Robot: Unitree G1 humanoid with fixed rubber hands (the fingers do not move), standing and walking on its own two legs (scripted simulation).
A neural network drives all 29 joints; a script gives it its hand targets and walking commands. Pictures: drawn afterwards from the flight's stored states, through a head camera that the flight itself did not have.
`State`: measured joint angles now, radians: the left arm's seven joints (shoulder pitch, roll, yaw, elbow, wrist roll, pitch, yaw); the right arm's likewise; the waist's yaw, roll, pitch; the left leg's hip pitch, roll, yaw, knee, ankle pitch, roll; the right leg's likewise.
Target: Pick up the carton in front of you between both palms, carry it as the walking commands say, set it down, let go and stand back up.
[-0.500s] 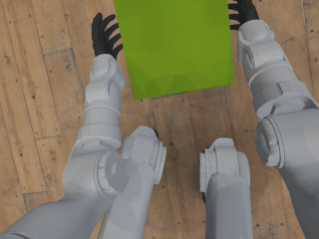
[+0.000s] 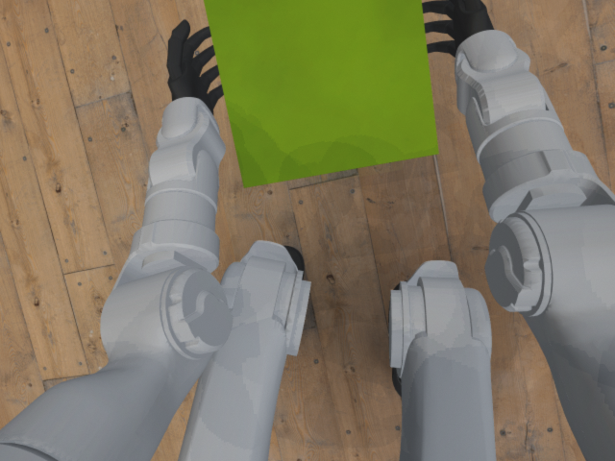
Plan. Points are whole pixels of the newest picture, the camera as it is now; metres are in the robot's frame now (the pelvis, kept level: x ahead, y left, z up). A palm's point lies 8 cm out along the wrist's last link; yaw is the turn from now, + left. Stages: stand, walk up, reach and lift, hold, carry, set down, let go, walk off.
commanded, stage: set down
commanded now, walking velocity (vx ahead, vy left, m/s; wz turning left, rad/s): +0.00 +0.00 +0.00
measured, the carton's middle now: (330, 91) +0.51 +0.03 -0.25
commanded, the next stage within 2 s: let go in 1.78 s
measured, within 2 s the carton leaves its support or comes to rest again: rests again in 0.04 s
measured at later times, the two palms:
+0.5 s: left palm (200, 101) +0.49 +0.18 -0.17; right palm (469, 45) +0.55 -0.12 -0.19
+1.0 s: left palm (163, 120) +0.45 +0.20 -0.11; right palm (529, 2) +0.56 -0.16 -0.12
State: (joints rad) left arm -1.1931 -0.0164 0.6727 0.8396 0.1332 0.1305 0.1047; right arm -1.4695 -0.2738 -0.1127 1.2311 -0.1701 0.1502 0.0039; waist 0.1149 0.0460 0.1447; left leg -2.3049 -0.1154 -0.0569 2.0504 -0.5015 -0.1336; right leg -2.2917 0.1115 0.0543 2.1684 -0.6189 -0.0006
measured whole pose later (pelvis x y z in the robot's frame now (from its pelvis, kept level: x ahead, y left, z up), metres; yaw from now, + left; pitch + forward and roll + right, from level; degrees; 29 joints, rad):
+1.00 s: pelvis -0.01 +0.01 +0.02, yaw +1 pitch +39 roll +4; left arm -1.05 0.07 0.24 0.75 -0.23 0.07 0.24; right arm -1.38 -0.50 0.07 1.08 0.11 0.12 0.01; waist 0.14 0.03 0.19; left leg -2.21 -0.07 -0.01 1.99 -0.47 -0.07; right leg -2.19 0.01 0.04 2.11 -0.61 -0.02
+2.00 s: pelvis +0.05 +0.00 +0.27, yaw -4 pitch +42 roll +1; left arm -0.57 -0.03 0.32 0.51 0.05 0.12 0.07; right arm -0.91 -0.30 -0.22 0.87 -0.14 0.14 0.06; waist 0.14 -0.01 -0.14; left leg -1.48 -0.01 -0.04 1.04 -0.29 -0.04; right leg -1.47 0.06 0.05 1.10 -0.37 -0.01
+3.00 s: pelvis +0.13 +0.01 +0.39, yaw -3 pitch -3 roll +0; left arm 0.21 0.22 0.03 0.39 0.02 0.18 -0.03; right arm 0.24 -0.22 -0.03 0.46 0.01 0.08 0.04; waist 0.01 -0.01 0.06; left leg -0.15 -0.02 -0.06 0.46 -0.26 -0.01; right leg -0.09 0.02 0.04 0.46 -0.31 -0.01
